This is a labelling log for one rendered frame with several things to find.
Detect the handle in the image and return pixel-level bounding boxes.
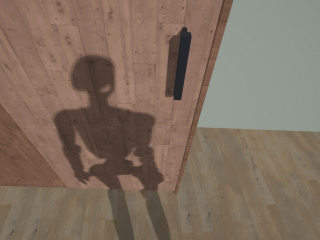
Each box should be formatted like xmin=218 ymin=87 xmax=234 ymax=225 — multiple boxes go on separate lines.
xmin=173 ymin=27 xmax=192 ymax=100

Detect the wardrobe door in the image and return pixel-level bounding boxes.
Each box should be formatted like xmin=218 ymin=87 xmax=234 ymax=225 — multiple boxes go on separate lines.
xmin=0 ymin=103 xmax=62 ymax=181
xmin=0 ymin=0 xmax=223 ymax=191

